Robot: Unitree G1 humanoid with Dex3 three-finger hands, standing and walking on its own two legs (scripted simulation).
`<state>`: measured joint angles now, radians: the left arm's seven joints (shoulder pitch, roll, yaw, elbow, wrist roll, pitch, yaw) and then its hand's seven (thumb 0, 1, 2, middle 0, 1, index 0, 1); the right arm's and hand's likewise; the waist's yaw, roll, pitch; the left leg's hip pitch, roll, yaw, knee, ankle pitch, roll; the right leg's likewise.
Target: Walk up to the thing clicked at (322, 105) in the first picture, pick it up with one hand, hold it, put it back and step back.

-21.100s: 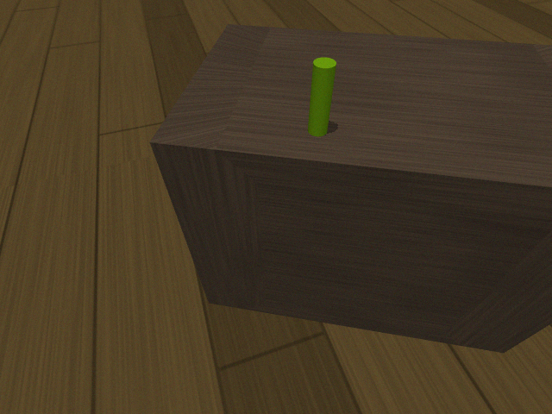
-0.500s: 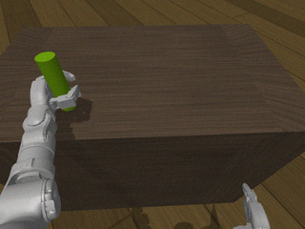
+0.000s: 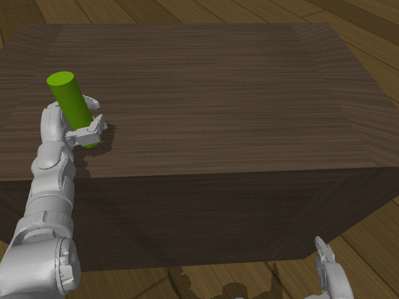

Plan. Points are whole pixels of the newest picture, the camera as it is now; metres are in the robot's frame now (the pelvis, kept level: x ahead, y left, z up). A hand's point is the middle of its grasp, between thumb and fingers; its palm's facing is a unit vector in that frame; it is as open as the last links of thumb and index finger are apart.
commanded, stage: loosen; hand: left
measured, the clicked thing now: (77, 113) +0.45 +0.23 +0.13
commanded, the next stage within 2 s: open in 0.22 s
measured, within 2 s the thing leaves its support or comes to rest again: neither
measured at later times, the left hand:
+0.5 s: hand (89, 123) +0.45 +0.21 +0.11, palm faces +0.17 -0.99 +0.02, open 7.6 cm
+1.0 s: hand (67, 102) +0.46 +0.24 +0.16, palm faces +0.22 -0.98 +0.02, open 15.0 cm
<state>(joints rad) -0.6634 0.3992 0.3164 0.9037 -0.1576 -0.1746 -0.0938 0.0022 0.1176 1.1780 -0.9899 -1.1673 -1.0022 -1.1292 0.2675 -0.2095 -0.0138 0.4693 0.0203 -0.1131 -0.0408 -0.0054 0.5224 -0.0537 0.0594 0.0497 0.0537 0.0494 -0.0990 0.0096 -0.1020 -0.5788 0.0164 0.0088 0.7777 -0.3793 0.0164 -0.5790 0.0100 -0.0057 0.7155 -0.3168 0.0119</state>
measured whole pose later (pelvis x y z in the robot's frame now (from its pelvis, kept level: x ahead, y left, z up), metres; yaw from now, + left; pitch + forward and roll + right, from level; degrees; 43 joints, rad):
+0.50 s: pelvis -0.01 +0.00 -0.01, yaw +0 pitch +11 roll -1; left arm -0.70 0.40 0.32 0.90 -0.16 -0.19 -0.09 0.01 0.03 0.70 -0.92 -0.86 -0.93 -0.84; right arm 0.31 -0.21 -0.01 0.39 0.01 -0.09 -0.04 -0.01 0.52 -0.04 0.06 0.05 0.05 0.05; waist -0.09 0.00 -0.10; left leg -0.63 0.02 0.01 0.83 -0.39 0.01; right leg -0.63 0.01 -0.01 0.78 -0.34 0.01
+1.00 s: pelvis +0.00 +0.00 +0.00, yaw +0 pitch +9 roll -1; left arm -0.71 0.46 0.38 0.84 -0.15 -0.11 -0.10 -0.01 -0.31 0.23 -0.29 -0.26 -0.30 -0.24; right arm 0.34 -0.24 -0.03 0.33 0.04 -0.08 -0.06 -0.01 0.53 -0.05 0.06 0.05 0.06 0.05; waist -0.10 0.01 -0.12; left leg -0.57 0.02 0.01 0.80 -0.40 0.01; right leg -0.57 0.01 -0.01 0.75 -0.34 0.01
